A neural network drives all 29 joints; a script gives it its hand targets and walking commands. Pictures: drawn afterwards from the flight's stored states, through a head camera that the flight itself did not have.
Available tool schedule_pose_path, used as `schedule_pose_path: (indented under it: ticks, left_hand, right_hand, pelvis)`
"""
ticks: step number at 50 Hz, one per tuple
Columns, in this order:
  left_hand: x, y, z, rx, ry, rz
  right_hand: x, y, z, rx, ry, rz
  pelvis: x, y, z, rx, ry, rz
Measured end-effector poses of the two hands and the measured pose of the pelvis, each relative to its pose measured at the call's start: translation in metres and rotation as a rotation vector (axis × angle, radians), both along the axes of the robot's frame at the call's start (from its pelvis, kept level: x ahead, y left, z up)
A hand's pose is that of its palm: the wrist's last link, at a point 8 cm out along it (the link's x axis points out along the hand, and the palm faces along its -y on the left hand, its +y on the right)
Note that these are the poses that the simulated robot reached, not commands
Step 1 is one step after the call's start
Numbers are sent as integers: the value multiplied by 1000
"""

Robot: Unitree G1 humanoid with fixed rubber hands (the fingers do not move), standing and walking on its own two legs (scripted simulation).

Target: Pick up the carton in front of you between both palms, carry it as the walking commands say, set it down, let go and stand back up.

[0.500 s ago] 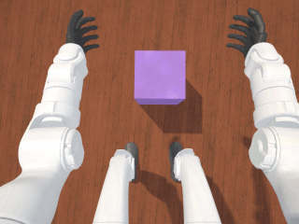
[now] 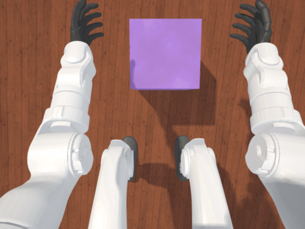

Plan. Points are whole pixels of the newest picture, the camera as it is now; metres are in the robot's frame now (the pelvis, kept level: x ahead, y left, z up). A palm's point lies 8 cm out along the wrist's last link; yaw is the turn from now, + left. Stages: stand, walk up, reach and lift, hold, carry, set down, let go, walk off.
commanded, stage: reach and lift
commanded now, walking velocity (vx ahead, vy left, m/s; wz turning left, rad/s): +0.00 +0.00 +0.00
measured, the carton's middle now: (162, 61) +0.51 -0.03 -0.43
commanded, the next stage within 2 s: none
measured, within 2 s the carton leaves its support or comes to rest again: leaves its support in 1.38 s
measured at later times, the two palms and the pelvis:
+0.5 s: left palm (105, 58) +0.51 +0.16 -0.35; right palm (220, 58) +0.50 -0.21 -0.35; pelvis -0.05 +0.00 -0.17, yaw +0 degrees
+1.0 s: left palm (113, 59) +0.51 +0.13 -0.35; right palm (211, 58) +0.51 -0.18 -0.35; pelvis -0.05 +0.00 -0.18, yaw +0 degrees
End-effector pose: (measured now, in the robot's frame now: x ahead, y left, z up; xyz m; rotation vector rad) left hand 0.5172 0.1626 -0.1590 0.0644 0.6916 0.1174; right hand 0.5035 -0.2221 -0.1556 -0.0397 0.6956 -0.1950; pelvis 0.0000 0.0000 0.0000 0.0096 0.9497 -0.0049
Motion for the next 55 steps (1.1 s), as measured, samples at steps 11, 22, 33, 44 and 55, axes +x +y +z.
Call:
schedule_pose_path:
  ticks: [11,22,33,44,55]
  left_hand:
    - [-4,1,-98,5,-15,5]
    - [-5,-6,-168,-8,46,1]
    - [-2,-5,-207,-6,25,-1]
    - [-4,-14,-192,-19,31,-19]
    - [-4,-38,-194,-40,28,-32]
  right_hand:
    - [-1,1,-100,-1,-20,5]
    - [0,11,-172,19,40,16]
    - [9,18,-209,11,20,42]
    - [3,23,-195,21,29,43]
    - [7,42,-195,28,25,65]
  pelvis:
    - [-36,4,-107,3,-128,-3]
    - [-52,0,-160,5,-253,-1]
    - [-43,-3,-185,8,-317,0]
    - [-42,0,-181,3,-292,-1]
    - [-51,1,-177,4,-319,-3]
